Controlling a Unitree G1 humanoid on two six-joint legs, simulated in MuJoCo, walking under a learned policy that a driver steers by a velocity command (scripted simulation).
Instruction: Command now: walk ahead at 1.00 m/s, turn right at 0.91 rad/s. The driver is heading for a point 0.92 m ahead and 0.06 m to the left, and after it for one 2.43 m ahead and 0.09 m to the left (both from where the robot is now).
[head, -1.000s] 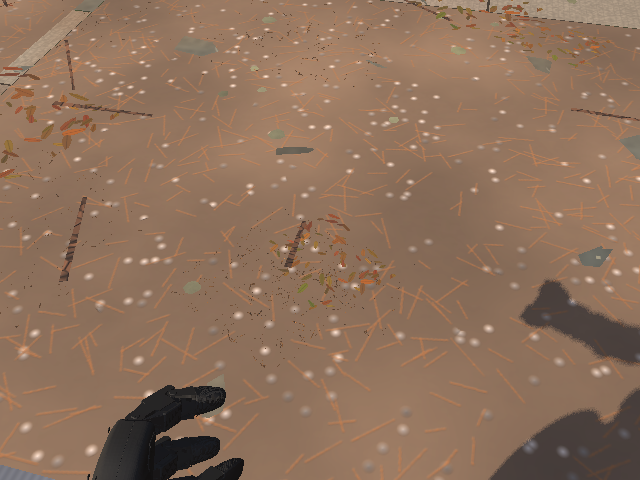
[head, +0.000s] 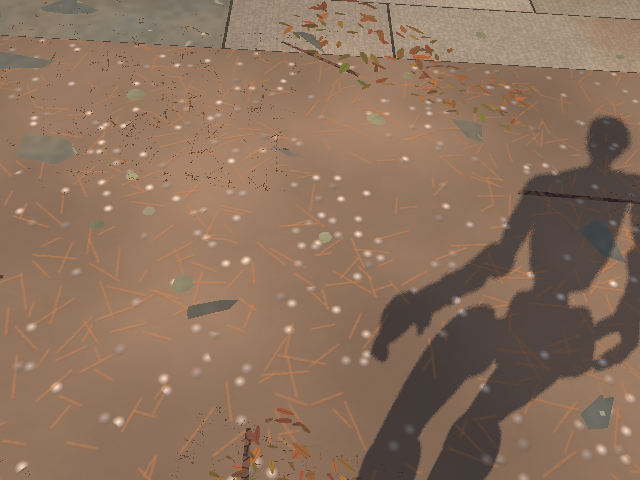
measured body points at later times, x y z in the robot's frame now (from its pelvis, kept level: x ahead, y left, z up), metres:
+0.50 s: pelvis +0.46 +0.10 +0.03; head +0.47 +0.10 +0.48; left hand +0.66 +0.32 -0.07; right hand +0.41 -0.18 -0.09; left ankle +0.45 +0.20 -0.71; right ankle +0.43 -0.03 -0.61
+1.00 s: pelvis +0.87 +0.01 +0.04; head +0.92 +0.00 +0.48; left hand +0.95 +0.27 -0.09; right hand +1.02 -0.27 -0.06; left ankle +1.00 +0.14 -0.64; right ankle +0.84 -0.06 -0.71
